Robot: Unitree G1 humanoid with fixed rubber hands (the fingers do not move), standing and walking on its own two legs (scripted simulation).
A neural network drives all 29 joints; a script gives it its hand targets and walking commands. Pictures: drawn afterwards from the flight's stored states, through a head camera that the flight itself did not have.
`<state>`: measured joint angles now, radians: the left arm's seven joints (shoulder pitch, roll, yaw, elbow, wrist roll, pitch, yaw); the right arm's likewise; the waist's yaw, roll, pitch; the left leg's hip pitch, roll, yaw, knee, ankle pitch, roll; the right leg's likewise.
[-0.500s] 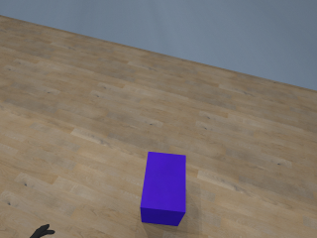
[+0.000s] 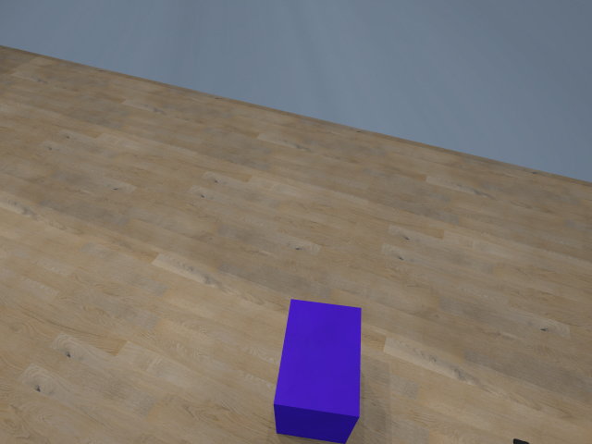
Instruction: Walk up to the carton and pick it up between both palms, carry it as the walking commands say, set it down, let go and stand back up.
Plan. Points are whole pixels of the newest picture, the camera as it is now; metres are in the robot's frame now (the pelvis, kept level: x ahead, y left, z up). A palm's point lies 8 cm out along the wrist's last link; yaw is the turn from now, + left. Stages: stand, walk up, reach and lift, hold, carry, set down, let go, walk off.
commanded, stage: walk up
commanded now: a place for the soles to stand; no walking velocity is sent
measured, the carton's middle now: (318, 371) +0.46 -0.04 -0.63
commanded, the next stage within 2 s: none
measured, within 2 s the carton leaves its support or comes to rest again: neither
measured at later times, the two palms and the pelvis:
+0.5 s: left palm out of the picture +0.07 +0.36 -0.12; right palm out of the picture +0.13 -0.27 -0.10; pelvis +0.01 +0.03 -0.01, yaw +3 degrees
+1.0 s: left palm out of the picture +0.11 +0.37 -0.11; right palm out of the picture +0.14 -0.26 -0.10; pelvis +0.03 +0.05 +0.00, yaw -2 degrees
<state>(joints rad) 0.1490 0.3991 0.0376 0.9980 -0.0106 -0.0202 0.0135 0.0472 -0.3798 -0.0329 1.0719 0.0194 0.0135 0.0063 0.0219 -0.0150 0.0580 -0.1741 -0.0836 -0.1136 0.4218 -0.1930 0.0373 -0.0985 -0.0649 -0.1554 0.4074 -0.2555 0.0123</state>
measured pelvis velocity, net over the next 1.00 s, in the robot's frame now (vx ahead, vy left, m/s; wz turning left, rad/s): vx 0.03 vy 0.05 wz -0.04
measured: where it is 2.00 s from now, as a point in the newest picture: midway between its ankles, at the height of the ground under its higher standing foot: outside the picture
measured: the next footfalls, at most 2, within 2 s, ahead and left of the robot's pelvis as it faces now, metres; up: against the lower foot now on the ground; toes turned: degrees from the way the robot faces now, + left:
none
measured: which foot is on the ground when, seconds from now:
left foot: down 0.00-1.00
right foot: down 0.00-1.00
